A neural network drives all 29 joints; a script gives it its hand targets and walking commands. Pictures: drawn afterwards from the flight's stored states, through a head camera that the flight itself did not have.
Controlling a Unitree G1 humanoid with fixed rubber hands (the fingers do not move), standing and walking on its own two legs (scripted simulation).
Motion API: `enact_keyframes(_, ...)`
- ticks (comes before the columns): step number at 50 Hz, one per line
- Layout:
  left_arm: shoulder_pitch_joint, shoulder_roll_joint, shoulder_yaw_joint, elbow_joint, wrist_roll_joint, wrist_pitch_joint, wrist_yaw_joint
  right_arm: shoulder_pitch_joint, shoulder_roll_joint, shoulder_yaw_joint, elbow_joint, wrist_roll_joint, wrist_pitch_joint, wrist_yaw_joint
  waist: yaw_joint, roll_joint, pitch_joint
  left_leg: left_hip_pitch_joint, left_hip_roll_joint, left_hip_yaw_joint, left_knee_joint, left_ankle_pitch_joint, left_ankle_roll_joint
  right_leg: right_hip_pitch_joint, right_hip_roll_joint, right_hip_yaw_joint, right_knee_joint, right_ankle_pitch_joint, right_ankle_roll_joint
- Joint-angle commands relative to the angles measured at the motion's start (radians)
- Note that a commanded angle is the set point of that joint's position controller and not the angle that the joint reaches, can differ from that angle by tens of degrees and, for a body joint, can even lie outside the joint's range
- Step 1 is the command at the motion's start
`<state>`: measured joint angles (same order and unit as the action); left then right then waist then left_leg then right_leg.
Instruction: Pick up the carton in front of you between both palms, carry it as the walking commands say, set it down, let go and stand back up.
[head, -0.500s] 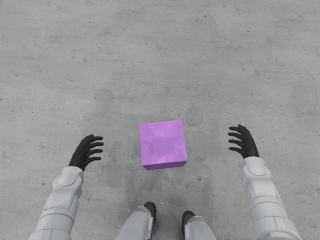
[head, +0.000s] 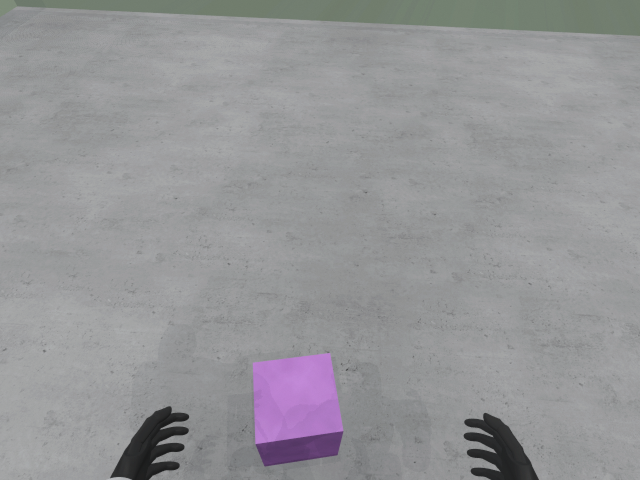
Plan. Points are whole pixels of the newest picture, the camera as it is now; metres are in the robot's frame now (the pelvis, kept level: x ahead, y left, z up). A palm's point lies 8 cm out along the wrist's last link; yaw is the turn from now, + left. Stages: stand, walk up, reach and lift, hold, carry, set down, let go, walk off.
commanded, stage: let go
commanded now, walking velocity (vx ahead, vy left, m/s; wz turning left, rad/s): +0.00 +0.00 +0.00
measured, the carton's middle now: (296, 410) +0.42 +0.07 -0.65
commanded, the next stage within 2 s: stand in 0.40 s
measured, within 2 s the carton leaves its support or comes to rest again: neither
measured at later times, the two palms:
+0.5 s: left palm (100, 478) +0.16 +0.27 -0.07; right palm out of the picture +0.14 -0.24 -0.08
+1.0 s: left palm out of the picture +0.15 +0.31 -0.10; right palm out of the picture +0.13 -0.26 -0.08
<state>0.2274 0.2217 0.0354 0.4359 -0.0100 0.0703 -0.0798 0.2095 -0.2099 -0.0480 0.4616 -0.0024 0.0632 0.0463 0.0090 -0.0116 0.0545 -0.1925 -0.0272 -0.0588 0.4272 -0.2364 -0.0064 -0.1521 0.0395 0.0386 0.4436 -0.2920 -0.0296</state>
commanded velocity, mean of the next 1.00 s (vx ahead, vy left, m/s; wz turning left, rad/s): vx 0.00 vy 0.00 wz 0.00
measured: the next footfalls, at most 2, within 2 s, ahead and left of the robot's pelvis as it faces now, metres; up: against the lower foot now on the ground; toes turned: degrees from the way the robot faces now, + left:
none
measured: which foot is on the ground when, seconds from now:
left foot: down 0.00-1.00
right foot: down 0.00-1.00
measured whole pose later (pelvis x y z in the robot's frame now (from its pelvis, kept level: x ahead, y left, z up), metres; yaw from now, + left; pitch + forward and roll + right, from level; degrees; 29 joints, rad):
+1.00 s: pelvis +0.01 +0.03 +0.00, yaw -2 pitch -1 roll +0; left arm 0.17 0.35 0.03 0.78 0.03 0.00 0.02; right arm 0.16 -0.33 -0.03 0.81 -0.03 0.00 -0.02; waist 0.00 -0.04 0.01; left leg -0.17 -0.05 -0.02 0.47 -0.29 0.04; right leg -0.12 0.02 0.08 0.45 -0.31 0.01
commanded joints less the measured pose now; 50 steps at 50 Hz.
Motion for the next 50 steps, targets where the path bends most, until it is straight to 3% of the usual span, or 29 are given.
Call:
enact_keyframes(1,-0.029,0.1,0.04,-0.09,0.015,0.013,0.003,-0.036,-0.073,-0.006,-0.117,0.01,0.012,0.014,0.003,-0.004,-0.034,0.127,-0.029,0.054,-0.025,0.165,-0.008,-0.031,-0.034,0.004,-0.103,0.204,0.046)
enact_keyframes(9,-0.036,0.097,0.053,-0.099,0.035,0.056,0.003,-0.043,-0.084,-0.009,-0.14,0.0,0.055,0.02,0.003,0.003,0.007,0.159,-0.025,0.053,-0.018,0.158,-0.003,-0.008,-0.032,0.004,-0.099,0.203,0.045)
enact_keyframes(10,-0.087,0.131,0.051,-0.16,0.048,0.106,0.026,0.005,-0.087,-0.015,-0.08,0.018,0.025,0.0,-0.009,0.023,-0.049,0.136,-0.049,0.057,0.009,0.134,-0.009,0.048,-0.031,0.007,-0.058,0.297,0.047)
enact_keyframes(12,-0.063,0.116,0.037,-0.145,0.039,0.126,0.042,-0.01,-0.092,-0.003,-0.096,0.016,0.02,-0.013,-0.01,-0.016,-0.041,0.109,-0.044,0.052,0.015,0.129,-0.004,0.046,-0.031,0.006,-0.045,0.331,0.053)
enact_keyframes(20,-0.067,0.101,0.018,-0.147,0.02,0.153,0.06,-0.025,-0.1,-0.01,-0.089,0.009,0.034,-0.016,-0.008,-0.009,-0.019,0.098,-0.03,0.041,0.002,0.152,-0.004,0.025,-0.019,-0.006,-0.05,0.282,0.036)
enact_keyframes(21,-0.089,0.215,0.052,-0.013,0.039,0.069,0.096,-0.026,-0.206,-0.035,0.049,-0.045,0.001,-0.048,0.01,-0.12,0.0,-0.03,0.053,-0.011,0.025,0.113,-0.008,-0.076,-0.061,0.033,-0.034,0.088,0.053)
enact_keyframes(23,-0.082,0.206,0.048,0.014,0.051,0.005,0.102,-0.021,-0.225,-0.044,0.07,-0.055,-0.03,-0.061,-0.011,-0.052,-0.017,-0.027,0.06,-0.031,0.009,-0.007,0.002,-0.105,-0.075,0.079,-0.058,-0.074,0.039)
enact_keyframes(25,-0.089,0.193,0.047,0.045,0.053,-0.026,0.096,-0.042,-0.217,-0.04,0.096,-0.051,-0.051,-0.061,-0.009,0.012,-0.022,-0.062,0.072,-0.058,-0.018,-0.084,0.011,-0.093,-0.07,0.081,-0.039,-0.074,0.029)
enact_keyframes(30,-0.078,0.212,0.045,0.124,0.046,-0.061,0.087,-0.072,-0.233,-0.04,0.149,-0.038,-0.071,-0.058,-0.002,0.032,-0.1,-0.027,0.093,-0.067,0.003,0.129,0.021,-0.022,-0.078,0.075,-0.004,0.135,0.03)
enact_keyframes(35,-0.071,0.236,0.039,0.185,0.044,-0.072,0.098,-0.059,-0.26,-0.041,0.198,-0.036,-0.075,-0.066,-0.012,0.042,-0.123,0.032,0.104,-0.069,0.017,0.268,0.025,-0.01,-0.089,0.08,0.0,0.228,0.027)
enact_keyframes(43,-0.065,0.259,0.028,0.258,0.04,-0.078,0.105,-0.062,-0.289,-0.033,0.256,-0.031,-0.078,-0.073,-0.012,0.024,-0.117,0.069,0.111,-0.07,0.01,0.364,0.025,0.01,-0.102,0.084,-0.01,0.295,0.028)
enact_keyframes(50,-0.077,0.271,0.021,0.302,0.038,-0.08,0.108,-0.077,-0.297,-0.026,0.3,-0.028,-0.08,-0.074,-0.012,0.011,-0.108,0.082,0.113,-0.069,-0.008,0.364,0.024,0.022,-0.11,0.089,-0.029,0.3,0.027)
